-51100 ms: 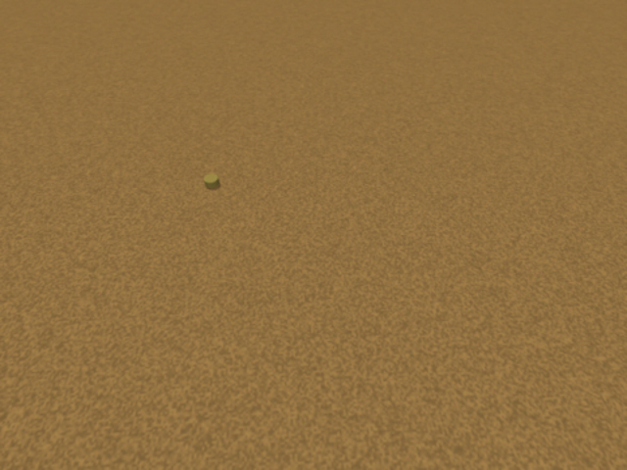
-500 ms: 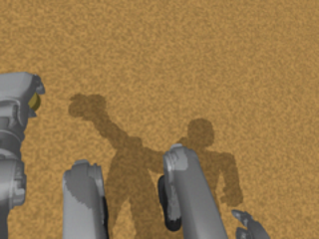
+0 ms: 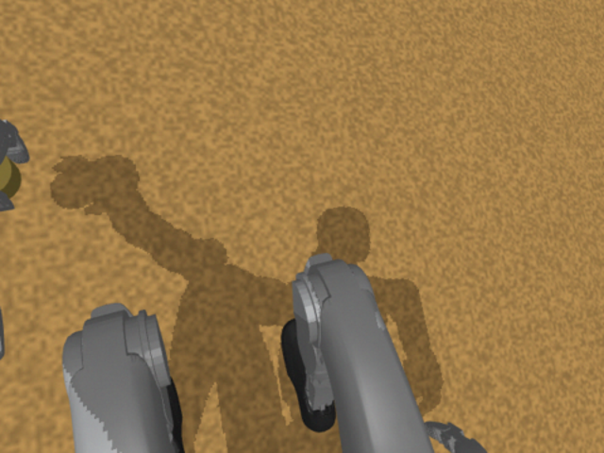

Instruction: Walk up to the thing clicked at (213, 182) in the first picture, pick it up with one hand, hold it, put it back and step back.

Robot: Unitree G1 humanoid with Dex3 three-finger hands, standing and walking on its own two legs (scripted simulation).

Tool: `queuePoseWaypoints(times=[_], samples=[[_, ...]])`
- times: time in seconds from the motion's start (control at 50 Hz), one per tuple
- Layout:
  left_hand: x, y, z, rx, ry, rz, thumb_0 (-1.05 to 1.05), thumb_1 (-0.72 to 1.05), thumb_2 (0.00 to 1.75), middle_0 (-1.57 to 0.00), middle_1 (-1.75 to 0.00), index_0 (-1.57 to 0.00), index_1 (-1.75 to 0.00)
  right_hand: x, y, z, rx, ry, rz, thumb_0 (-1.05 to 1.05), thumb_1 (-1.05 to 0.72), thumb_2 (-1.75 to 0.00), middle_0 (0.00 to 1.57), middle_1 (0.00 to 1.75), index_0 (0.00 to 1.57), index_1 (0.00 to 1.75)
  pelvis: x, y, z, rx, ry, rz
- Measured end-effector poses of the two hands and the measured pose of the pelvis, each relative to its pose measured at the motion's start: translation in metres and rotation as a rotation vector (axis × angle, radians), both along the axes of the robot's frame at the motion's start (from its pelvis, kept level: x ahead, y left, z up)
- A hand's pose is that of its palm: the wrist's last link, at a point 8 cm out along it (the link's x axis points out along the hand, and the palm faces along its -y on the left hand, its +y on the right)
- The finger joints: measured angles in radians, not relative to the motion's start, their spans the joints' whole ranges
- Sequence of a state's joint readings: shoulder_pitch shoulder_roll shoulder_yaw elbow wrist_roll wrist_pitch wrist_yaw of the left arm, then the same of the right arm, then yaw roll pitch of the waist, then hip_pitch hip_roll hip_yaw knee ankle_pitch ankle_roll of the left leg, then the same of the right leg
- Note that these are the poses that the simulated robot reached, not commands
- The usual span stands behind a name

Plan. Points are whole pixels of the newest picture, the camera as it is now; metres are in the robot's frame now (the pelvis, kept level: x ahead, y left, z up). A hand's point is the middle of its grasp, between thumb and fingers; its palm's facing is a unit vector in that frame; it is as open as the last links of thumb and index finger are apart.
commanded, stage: crouch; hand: left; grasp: from above
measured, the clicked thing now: out of the picture +0.51 +0.30 -0.19
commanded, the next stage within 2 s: lower in 0.28 s
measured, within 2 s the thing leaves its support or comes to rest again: rests again in 1.78 s
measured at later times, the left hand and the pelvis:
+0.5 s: hand out of the picture +0.50 +0.29 -0.20, palm faces -0.46 -0.06 -0.88, open 7.7 cm; pelvis +0.01 +0.00 -0.02, yaw -2 degrees
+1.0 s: hand (17, 191) +0.51 +0.28 -0.25, palm faces -0.47 -0.08 -0.88, open 7.7 cm; pelvis +0.00 +0.01 -0.04, yaw -4 degrees
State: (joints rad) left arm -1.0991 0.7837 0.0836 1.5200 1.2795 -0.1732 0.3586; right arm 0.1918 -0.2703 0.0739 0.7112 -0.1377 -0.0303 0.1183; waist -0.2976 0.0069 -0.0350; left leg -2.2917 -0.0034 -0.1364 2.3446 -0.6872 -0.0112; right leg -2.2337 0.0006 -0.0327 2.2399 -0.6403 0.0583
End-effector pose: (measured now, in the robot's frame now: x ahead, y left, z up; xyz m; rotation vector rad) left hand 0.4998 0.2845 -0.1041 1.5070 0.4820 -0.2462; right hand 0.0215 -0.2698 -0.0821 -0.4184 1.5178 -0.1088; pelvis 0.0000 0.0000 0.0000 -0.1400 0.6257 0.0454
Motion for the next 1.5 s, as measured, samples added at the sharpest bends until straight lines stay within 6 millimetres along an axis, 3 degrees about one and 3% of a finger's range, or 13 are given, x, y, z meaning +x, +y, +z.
queuePoseWaypoints(times=[0.18,0.58,1.2,1.5], samples=[[0.005,0.001,-0.016,0.0,0.01,0.0,-0.01,0.25,0.25,-0.67,-0.46,-0.93,-0.48,-0.004,0.004,-0.008,0.011,0.018,0.015,0.0,-0.9,-0.9,0.2,0.29,0.2,0.3,0.001,0.0,-0.011,-0.009,-0.007,-0.005],[0.01,0.005,-0.047,-0.012,0.035,-0.003,-0.01,0.24,0.26,-0.69,-0.45,-0.95,-0.47,0.009,-0.001,-0.013,-0.002,0.031,0.064,0.0,-0.91,-0.9,0.2,0.29,0.2,0.3,0.006,0.001,-0.023,-0.028,-0.014,-0.017],[0.016,-0.006,-0.11,-0.03,0.028,-0.009,-0.01,0.25,0.25,-0.67,-0.46,-0.94,-0.48,-0.016,0.017,-0.002,-0.013,0.073,0.132,0.0,-0.9,-0.89,0.2,0.3,0.2,0.3,0.004,0.008,-0.041,-0.081,-0.066,-0.045],[0.015,-0.001,-0.123,-0.022,0.021,0.011,-0.01,0.25,0.25,-0.67,-0.46,-0.94,-0.48,-0.006,0.019,0.002,-0.001,0.059,0.188,0.0,-0.9,-0.9,0.2,0.3,0.2,0.3,0.005,0.01,-0.043,-0.1,-0.083,-0.055]])
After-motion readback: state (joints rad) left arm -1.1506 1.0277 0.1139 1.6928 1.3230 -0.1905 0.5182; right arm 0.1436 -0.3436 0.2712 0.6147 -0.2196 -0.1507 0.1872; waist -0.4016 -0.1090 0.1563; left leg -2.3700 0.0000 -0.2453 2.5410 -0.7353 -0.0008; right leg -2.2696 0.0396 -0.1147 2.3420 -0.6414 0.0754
